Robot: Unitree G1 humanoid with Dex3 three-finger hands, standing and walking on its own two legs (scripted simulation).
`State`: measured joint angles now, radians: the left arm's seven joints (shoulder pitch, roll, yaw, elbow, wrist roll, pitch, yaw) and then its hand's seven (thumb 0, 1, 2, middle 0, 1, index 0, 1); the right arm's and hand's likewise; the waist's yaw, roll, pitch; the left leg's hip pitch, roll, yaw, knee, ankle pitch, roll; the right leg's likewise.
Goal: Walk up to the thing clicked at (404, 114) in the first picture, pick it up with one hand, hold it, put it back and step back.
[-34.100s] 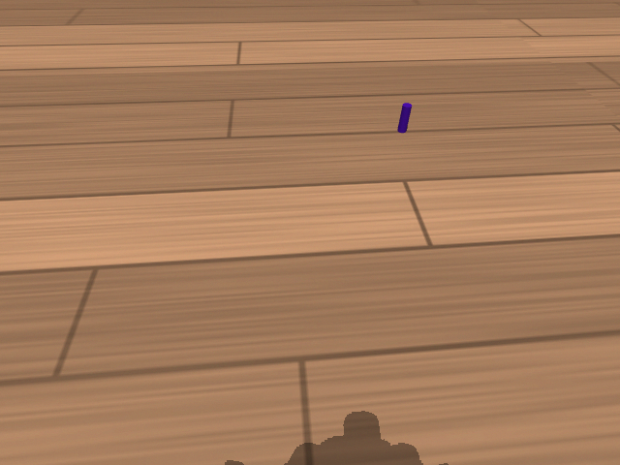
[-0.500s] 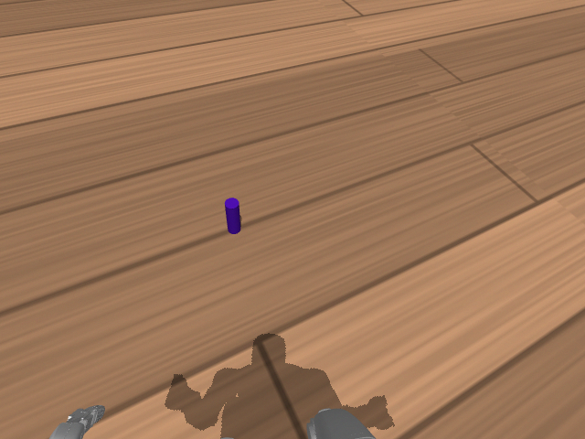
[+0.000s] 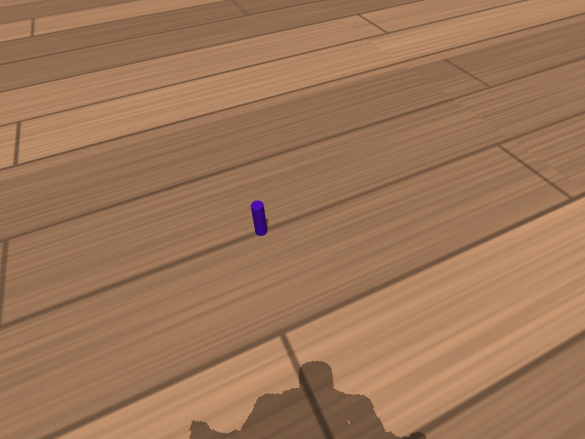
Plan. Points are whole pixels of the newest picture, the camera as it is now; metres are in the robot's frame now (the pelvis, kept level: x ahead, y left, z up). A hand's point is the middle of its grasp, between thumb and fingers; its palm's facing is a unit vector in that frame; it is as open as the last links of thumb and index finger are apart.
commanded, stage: step back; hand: left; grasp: from the side
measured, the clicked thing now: (259, 218) +1.06 +0.22 -0.67
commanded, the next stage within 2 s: stand in 0.76 s
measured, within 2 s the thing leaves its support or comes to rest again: neither
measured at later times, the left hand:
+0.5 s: hand out of the picture +0.13 +0.26 -0.13, palm faces +0.04 -0.92 -0.38, open 7.4 cm
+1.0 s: hand out of the picture +0.14 +0.28 -0.14, palm faces +0.02 -0.94 -0.34, open 7.4 cm
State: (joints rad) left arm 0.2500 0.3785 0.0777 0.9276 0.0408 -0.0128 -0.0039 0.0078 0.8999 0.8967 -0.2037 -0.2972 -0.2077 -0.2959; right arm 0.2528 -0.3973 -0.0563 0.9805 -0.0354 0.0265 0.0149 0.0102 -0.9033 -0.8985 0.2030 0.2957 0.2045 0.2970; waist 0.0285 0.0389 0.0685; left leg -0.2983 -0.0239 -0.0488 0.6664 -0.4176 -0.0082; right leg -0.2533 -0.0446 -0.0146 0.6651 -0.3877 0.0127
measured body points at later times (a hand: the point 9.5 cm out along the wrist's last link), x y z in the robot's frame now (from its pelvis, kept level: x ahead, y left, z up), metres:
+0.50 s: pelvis +0.03 +0.00 +0.00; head +0.04 -0.01 +0.45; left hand +0.13 +0.31 -0.11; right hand +0.10 -0.31 -0.13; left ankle +0.02 +0.14 -0.70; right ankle +0.06 -0.12 -0.72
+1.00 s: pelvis +0.05 +0.03 +0.02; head +0.07 +0.03 +0.47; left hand +0.14 +0.33 -0.11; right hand +0.18 -0.26 -0.10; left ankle +0.04 +0.15 -0.72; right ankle +0.06 -0.12 -0.72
